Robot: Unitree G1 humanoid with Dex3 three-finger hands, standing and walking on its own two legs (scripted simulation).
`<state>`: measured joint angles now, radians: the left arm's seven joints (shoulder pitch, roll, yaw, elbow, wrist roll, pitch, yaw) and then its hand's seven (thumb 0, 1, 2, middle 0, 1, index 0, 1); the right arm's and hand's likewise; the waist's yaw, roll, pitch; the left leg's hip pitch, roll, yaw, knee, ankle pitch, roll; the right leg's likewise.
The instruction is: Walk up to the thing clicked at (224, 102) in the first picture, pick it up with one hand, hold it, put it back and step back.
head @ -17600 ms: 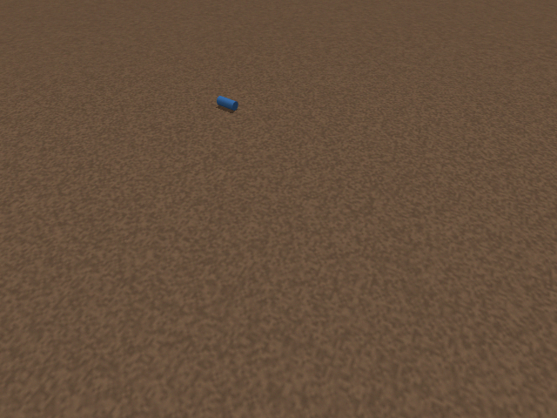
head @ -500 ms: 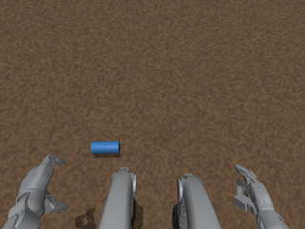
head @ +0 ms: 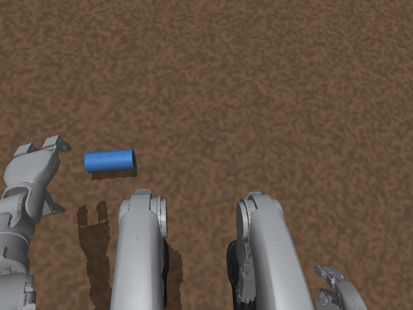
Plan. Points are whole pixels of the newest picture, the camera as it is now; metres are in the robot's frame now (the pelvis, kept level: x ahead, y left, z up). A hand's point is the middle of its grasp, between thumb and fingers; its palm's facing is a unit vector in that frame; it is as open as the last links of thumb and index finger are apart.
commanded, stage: rise first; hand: left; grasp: from above
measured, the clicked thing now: (111, 161) +0.45 +0.30 -0.36
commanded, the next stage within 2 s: none
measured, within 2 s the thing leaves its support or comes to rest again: neither
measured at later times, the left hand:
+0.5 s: hand (67, 172) +0.38 +0.34 -0.21, palm faces -0.45 -0.10 -0.89, open 14.1 cm
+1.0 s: hand (76, 168) +0.40 +0.34 -0.24, palm faces -0.44 -0.10 -0.89, open 14.1 cm
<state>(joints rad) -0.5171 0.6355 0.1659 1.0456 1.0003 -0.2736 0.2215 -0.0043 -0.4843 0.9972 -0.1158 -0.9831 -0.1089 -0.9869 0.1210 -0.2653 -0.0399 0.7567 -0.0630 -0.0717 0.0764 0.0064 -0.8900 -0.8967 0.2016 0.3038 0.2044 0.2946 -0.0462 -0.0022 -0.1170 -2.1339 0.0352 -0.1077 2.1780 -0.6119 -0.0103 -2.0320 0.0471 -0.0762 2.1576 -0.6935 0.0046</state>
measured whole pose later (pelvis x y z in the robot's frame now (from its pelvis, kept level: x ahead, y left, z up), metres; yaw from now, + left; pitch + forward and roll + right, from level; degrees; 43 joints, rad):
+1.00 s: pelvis +0.01 +0.00 -0.07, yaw -3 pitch +31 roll -7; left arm -0.72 0.75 0.19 1.34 1.25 -0.31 0.43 0.00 -0.51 0.99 -0.11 -0.98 -0.10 -0.98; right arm 0.07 -0.25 0.02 0.80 -0.16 -0.03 0.12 0.00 -0.91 -0.90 0.20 0.30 0.20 0.29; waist -0.12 -0.05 -0.05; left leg -2.32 0.04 -0.16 2.41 -0.65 -0.02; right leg -2.20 0.07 -0.11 2.37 -0.72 0.01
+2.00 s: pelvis +0.01 +0.00 -0.08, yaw -5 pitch +30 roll -9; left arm -0.76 0.80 0.21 1.39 1.26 -0.30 0.46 0.00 -0.50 0.99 -0.14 -0.96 -0.13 -0.97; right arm 0.08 -0.25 0.06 0.80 -0.18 -0.06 0.14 0.00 -0.91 -0.90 0.20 0.30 0.20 0.29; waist -0.16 -0.06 -0.02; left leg -2.34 0.04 -0.18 2.46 -0.66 -0.01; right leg -2.21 0.08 -0.13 2.39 -0.72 0.02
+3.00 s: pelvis +0.01 +0.01 -0.07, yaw -4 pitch +30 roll -9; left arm -0.80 0.79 0.12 1.39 1.25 -0.28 0.42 0.00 -0.52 1.00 -0.13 -0.97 -0.11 -0.99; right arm 0.09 -0.26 0.07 0.79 -0.17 -0.06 0.13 0.00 -0.91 -0.90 0.20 0.30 0.20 0.29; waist -0.16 -0.06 -0.05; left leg -2.34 0.03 -0.17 2.43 -0.64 -0.01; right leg -2.21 0.07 -0.12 2.37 -0.71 0.02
